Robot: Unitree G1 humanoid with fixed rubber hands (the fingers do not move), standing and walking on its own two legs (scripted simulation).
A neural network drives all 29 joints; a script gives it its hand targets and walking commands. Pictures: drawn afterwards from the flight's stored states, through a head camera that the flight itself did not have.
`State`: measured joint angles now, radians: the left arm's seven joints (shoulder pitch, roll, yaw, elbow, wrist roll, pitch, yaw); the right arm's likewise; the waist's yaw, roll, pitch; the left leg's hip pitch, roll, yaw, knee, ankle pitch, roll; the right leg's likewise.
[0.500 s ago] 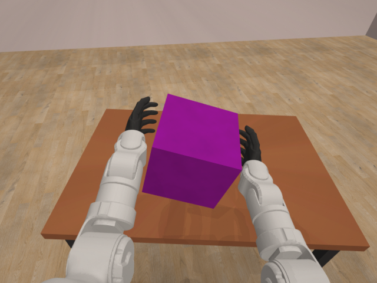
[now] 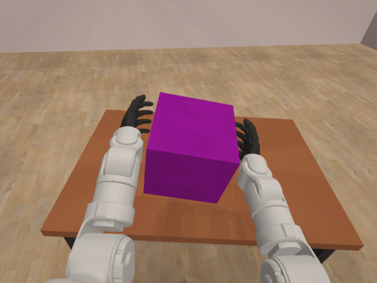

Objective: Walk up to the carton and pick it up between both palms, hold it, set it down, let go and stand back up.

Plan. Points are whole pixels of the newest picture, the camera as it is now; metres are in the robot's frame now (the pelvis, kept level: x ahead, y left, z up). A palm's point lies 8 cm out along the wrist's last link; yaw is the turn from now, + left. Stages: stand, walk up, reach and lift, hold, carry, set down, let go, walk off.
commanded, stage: reach and lift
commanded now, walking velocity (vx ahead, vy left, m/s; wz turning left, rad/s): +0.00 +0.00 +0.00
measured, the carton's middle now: (188, 148) +0.37 +0.01 +0.13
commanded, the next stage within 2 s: hold in 0.86 s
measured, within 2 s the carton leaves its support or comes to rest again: neither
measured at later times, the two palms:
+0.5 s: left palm (127, 126) +0.36 +0.14 +0.19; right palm (249, 145) +0.35 -0.12 +0.16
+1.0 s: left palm (118, 129) +0.34 +0.15 +0.20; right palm (249, 142) +0.34 -0.11 +0.18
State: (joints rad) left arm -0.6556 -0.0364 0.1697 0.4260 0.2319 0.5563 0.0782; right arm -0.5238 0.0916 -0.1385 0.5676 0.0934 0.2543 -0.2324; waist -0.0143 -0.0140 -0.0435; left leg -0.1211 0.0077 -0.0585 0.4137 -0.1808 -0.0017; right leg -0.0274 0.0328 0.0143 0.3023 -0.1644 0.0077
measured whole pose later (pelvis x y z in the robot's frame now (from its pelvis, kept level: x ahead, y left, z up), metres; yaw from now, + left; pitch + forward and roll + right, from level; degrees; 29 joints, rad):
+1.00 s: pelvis -0.01 +0.00 +0.00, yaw +0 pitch -11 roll -2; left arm -0.66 -0.04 0.22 0.29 0.30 0.70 0.02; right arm -0.61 0.09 -0.13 0.54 0.11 0.31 -0.23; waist -0.01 -0.03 0.00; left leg -0.05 0.01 -0.06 0.39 -0.16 0.00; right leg 0.04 0.03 0.01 0.30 -0.15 0.01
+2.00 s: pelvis -0.01 +0.00 +0.00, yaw +0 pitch -10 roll -1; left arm -0.66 -0.04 0.22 0.24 0.30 0.71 0.01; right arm -0.61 0.09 -0.13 0.53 0.11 0.28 -0.22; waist -0.01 -0.03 0.02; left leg -0.04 0.01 -0.06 0.38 -0.16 0.00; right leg 0.04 0.03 0.01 0.29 -0.15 0.01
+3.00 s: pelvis -0.01 +0.00 +0.00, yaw +0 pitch -10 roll -1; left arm -0.66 -0.04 0.22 0.23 0.31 0.72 0.00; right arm -0.61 0.09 -0.13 0.53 0.11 0.28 -0.23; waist -0.01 -0.04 0.02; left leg -0.04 0.01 -0.06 0.38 -0.16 0.00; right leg 0.05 0.03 0.01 0.29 -0.15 0.01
